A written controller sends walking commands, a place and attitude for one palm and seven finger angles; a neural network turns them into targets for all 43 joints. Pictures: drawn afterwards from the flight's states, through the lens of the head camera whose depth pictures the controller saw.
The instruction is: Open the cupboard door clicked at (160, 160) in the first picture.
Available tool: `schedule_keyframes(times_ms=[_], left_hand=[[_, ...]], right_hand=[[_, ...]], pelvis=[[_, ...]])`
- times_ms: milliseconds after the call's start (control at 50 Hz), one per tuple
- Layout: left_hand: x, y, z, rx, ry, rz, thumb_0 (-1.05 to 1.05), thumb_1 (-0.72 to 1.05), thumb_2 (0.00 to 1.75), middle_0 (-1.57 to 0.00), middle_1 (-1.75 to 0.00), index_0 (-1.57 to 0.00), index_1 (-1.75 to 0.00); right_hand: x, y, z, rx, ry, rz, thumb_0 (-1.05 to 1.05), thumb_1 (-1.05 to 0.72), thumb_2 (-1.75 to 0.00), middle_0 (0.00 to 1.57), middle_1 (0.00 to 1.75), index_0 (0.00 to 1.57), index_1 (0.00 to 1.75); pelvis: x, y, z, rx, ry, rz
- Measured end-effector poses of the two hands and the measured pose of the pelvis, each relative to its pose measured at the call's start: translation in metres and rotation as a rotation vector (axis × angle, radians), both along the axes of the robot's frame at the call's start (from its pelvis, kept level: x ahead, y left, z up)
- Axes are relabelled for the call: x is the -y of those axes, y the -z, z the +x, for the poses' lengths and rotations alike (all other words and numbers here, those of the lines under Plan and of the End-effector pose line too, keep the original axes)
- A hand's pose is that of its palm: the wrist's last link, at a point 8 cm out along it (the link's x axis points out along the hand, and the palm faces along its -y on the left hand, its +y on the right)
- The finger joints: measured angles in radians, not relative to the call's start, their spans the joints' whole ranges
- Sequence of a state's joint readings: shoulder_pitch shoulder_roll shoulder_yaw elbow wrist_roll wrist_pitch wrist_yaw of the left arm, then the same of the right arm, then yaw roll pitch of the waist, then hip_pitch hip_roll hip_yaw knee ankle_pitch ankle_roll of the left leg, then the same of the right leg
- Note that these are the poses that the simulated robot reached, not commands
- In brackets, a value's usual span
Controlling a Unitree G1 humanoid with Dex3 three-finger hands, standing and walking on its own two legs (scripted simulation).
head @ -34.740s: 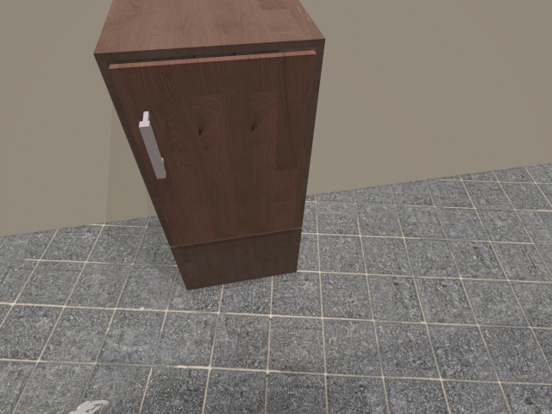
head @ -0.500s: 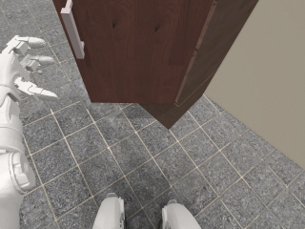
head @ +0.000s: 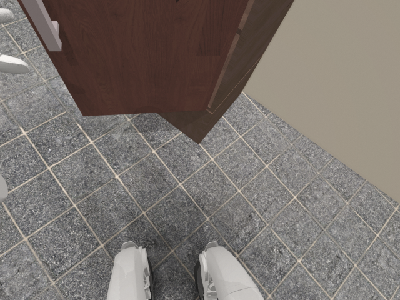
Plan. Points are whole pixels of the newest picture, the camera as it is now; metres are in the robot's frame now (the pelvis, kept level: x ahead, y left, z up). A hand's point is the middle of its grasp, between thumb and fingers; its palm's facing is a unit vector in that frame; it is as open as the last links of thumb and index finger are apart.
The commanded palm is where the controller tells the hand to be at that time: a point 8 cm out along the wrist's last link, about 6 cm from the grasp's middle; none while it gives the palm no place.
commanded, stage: move the hooked fingers beside the handle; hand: left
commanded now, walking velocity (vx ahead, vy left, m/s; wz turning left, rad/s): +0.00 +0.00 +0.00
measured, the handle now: (38, 3) +0.61 +0.21 +0.10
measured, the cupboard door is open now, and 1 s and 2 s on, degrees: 45 45 45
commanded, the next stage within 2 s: slide the fingers in behind the handle in 0.80 s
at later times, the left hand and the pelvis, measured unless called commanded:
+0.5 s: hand out of the picture +0.56 +0.26 +0.10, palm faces +0.04 -1.00 +0.00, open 14.0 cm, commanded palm +0.55 +0.29 +0.09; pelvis +0.01 +0.01 +0.01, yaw +1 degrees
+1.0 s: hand out of the picture +0.55 +0.26 +0.10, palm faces +0.04 -1.00 -0.01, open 14.0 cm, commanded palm +0.55 +0.28 +0.09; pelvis +0.00 +0.00 +0.00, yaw +0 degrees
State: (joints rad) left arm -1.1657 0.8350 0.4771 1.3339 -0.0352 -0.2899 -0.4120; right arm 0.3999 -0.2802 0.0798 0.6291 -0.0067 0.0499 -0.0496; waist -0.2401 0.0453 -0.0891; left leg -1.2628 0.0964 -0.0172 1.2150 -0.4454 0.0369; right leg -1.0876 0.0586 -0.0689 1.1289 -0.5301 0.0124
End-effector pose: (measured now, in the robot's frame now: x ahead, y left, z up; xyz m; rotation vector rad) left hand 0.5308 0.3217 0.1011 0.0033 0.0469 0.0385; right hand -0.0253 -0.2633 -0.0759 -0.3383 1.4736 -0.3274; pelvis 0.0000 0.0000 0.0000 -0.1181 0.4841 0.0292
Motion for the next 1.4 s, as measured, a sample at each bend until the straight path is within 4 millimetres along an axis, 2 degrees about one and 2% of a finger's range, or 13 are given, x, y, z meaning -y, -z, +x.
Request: schedule_keyframes(times_ms=[120, 240, 320, 500, 620, 940, 1180, 1400], left_hand=[[0.000, 0.004, 0.015, 0.012, 0.007, -0.004, -0.02, -0.50, 0.30, -0.30, -1.20, -0.30, -1.20], [-0.002, 0.012, 0.011, -0.013, 0.004, 0.004, -0.02, -0.50, 0.30, -0.30, -1.20, -0.30, -1.20], [-0.003, 0.009, 0.006, -0.001, -0.005, -0.005, -0.02, -0.50, 0.30, -0.30, -1.20, -0.30, -1.20], [0.004, 0.000, 0.002, 0.002, -0.001, -0.007, -0.02, -0.50, 0.30, -0.30, -1.20, -0.30, -1.20], [0.007, 0.004, -0.001, -0.011, -0.005, -0.003, -0.02, -0.50, 0.30, -0.30, -1.20, -0.30, -1.20], [0.001, 0.006, -0.001, 0.013, -0.010, 0.010, -0.02, -0.50, 0.30, -0.30, -1.20, -0.30, -1.20], [0.022, 0.005, 0.002, 0.012, 0.004, -0.010, -0.02, -0.50, 0.30, -0.30, -1.20, -0.30, -1.20], [0.032, 0.002, -0.006, 0.009, -0.002, -0.004, -0.02, -0.50, 0.30, -0.30, -1.20, -0.30, -1.20]], right_hand=[[-0.009, -0.001, -0.007, -0.038, 0.016, 0.001, 0.00, -0.90, -0.90, 0.21, 0.30, 0.20, 0.30], [-0.019, -0.004, -0.007, -0.060, 0.028, 0.031, 0.00, -0.90, -0.90, 0.21, 0.30, 0.20, 0.30], [-0.021, -0.006, -0.003, -0.059, 0.021, 0.044, 0.00, -0.90, -0.90, 0.21, 0.30, 0.20, 0.30], [-0.013, -0.009, 0.016, -0.008, -0.010, 0.030, 0.00, -0.90, -0.90, 0.21, 0.30, 0.20, 0.30], [-0.006, -0.007, 0.023, 0.024, -0.024, 0.021, 0.00, -0.90, -0.90, 0.21, 0.30, 0.20, 0.30], [0.000, 0.003, 0.008, -0.011, -0.009, 0.016, 0.00, -0.90, -0.90, 0.21, 0.30, 0.20, 0.30], [-0.005, 0.001, 0.003, -0.006, 0.004, 0.034, 0.00, -0.90, -0.90, 0.21, 0.30, 0.20, 0.30], [-0.007, 0.000, 0.007, 0.015, 0.001, 0.059, 0.00, -0.90, -0.90, 0.21, 0.30, 0.20, 0.30]], pelvis=[[-0.005, 0.002, 0.003, -0.025, 0.005, -0.009], [-0.010, -0.003, 0.007, -0.020, 0.009, -0.007], [-0.011, -0.008, 0.010, -0.010, 0.003, -0.006], [-0.009, -0.011, 0.011, 0.010, -0.012, -0.005], [-0.007, -0.009, 0.009, 0.015, -0.009, -0.002], [0.001, 0.001, 0.001, -0.006, -0.006, -0.007], [0.001, -0.003, 0.003, 0.001, -0.003, -0.003], [0.000, -0.008, 0.005, 0.026, -0.005, 0.005]])
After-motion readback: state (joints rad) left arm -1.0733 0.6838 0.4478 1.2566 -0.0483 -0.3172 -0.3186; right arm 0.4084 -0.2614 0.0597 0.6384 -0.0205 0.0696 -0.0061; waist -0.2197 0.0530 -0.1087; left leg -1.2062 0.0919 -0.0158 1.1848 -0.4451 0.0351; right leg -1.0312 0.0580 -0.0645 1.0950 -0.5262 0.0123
